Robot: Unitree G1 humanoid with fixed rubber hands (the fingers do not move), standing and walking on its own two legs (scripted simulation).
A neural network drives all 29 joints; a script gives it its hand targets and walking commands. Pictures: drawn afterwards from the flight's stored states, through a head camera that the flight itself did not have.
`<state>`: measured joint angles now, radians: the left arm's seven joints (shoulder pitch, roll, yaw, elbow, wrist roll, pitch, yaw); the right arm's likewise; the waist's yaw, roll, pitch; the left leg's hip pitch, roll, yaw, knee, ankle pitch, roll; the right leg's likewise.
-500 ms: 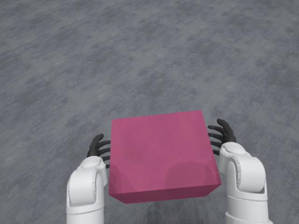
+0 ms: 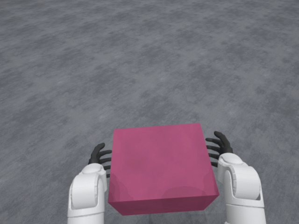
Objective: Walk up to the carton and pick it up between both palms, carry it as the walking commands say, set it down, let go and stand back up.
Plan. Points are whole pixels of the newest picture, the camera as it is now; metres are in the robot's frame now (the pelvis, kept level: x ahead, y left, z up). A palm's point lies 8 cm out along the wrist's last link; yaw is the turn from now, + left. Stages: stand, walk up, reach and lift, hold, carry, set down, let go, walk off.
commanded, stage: carry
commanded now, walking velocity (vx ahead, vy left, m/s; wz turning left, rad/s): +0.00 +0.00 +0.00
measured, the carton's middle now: (159, 170) +0.31 +0.00 -0.02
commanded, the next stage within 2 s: hold in 1.80 s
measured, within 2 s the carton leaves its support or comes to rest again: neither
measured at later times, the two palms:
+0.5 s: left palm (92, 178) +0.25 +0.17 +0.05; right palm (223, 168) +0.27 -0.15 +0.06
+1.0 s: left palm (85, 190) +0.22 +0.19 +0.04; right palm (220, 180) +0.24 -0.14 +0.06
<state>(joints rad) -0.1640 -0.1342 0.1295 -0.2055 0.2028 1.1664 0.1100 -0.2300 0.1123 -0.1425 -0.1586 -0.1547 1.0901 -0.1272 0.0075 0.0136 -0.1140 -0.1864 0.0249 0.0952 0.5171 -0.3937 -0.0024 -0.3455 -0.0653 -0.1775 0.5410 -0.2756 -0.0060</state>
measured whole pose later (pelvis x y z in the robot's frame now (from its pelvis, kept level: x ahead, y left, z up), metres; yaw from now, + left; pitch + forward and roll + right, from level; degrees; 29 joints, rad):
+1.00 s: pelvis -0.04 +0.02 +0.00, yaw +0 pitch +3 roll -1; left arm -0.12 -0.13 0.15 -0.01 0.24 0.89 0.07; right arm -0.15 0.13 -0.16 0.02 -0.21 0.84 -0.06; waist 0.01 -0.01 -0.14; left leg -0.22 0.01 0.10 0.53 -0.37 0.04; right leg -0.35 -0.08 -0.18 0.51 -0.20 0.01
